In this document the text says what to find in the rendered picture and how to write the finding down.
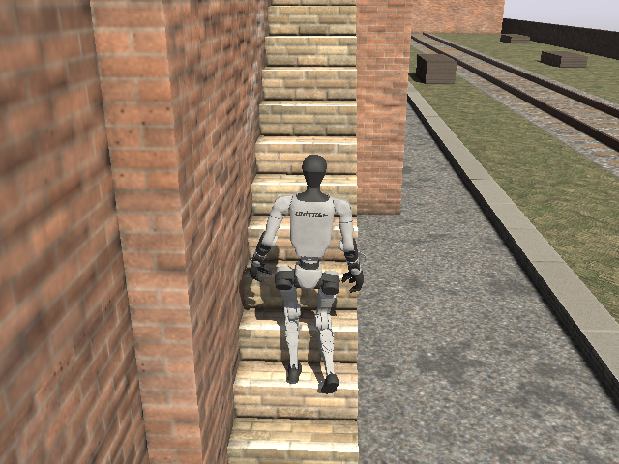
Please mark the robot left upper arm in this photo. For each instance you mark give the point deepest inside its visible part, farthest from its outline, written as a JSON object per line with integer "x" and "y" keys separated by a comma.
{"x": 282, "y": 204}

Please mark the robot right forearm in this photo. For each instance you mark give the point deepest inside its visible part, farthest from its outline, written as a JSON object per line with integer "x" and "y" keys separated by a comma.
{"x": 352, "y": 260}

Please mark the robot right upper arm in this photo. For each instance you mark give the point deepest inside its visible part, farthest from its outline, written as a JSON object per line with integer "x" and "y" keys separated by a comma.
{"x": 343, "y": 208}

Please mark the right robot hand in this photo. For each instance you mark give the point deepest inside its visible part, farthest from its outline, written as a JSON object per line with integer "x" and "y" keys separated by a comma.
{"x": 358, "y": 278}

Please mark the humanoid robot head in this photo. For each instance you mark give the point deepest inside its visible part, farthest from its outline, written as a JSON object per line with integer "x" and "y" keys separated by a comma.
{"x": 314, "y": 169}

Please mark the left robot hand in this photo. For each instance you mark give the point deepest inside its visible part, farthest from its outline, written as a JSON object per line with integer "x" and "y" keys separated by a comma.
{"x": 263, "y": 268}

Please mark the robot left thigh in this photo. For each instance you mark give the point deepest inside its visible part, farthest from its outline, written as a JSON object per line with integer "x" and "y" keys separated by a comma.
{"x": 284, "y": 280}

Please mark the robot left forearm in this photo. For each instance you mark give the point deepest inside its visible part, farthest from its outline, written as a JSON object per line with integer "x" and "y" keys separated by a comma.
{"x": 260, "y": 253}

